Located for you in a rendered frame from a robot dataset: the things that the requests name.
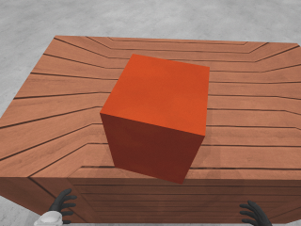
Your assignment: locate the pedestal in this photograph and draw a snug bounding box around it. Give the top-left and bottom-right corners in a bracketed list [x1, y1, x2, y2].
[0, 35, 301, 224]

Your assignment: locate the robot left hand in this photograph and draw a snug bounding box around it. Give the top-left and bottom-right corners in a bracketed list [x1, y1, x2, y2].
[47, 188, 77, 224]

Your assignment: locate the left robot forearm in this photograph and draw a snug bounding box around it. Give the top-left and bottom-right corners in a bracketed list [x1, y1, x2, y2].
[33, 211, 63, 226]

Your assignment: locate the robot right hand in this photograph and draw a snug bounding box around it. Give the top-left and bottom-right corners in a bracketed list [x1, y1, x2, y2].
[239, 200, 273, 226]

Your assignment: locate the carton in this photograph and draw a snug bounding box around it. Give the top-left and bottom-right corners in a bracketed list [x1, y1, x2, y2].
[100, 54, 210, 185]

